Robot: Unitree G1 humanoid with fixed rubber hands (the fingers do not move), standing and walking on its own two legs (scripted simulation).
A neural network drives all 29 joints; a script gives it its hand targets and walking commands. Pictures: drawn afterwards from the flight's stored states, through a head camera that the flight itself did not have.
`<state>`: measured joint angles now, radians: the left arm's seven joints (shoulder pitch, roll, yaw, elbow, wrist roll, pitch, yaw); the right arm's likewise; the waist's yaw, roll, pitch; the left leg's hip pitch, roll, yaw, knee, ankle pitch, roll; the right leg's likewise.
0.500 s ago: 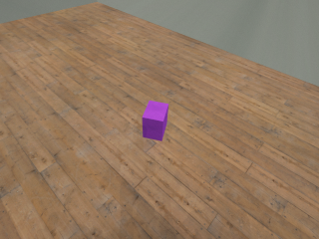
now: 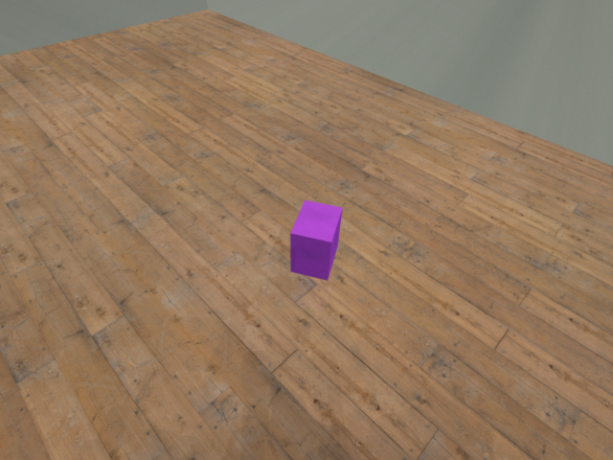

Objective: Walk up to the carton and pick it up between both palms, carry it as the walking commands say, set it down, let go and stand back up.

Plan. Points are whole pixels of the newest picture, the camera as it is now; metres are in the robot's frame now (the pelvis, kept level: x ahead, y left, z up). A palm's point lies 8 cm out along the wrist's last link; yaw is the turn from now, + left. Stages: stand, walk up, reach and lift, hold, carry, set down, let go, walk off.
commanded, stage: walk up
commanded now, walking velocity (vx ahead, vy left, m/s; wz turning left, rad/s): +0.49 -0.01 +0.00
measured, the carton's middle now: (316, 240) +1.10 -0.07 -0.65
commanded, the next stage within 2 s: none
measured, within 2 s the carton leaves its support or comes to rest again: neither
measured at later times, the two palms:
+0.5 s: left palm (169, 399) +0.27 +0.22 -0.14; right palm out of the picture +0.09 -0.22 -0.14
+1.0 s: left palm (175, 375) +0.32 +0.23 -0.17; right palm (416, 272) +0.52 -0.23 -0.13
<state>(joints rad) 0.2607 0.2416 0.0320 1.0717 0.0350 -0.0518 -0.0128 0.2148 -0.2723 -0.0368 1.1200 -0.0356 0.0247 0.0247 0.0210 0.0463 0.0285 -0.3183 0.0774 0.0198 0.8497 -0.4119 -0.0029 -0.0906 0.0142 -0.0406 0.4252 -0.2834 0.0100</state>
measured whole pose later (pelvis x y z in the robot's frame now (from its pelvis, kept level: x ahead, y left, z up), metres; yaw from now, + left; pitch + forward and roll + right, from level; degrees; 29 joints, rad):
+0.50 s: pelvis +0.18 -0.02 -0.01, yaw -2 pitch -2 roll +0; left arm 0.16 0.23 0.04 1.05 0.02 0.00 -0.05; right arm 0.43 -0.11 -0.04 1.13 -0.03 -0.05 0.00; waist -0.07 -0.04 0.03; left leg 0.01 0.09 0.13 0.44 -0.40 -0.06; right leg -0.43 -0.12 -0.11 0.61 -0.22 0.04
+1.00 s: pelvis +0.39 +0.00 -0.02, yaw -2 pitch -3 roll -2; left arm 0.40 0.18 0.04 1.12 0.03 -0.02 -0.02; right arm 0.12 -0.19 -0.06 0.94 -0.04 -0.06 0.04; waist 0.07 0.00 0.06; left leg -0.43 0.15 0.12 0.73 -0.22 -0.01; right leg -0.21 -0.10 -0.10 0.87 -0.49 0.02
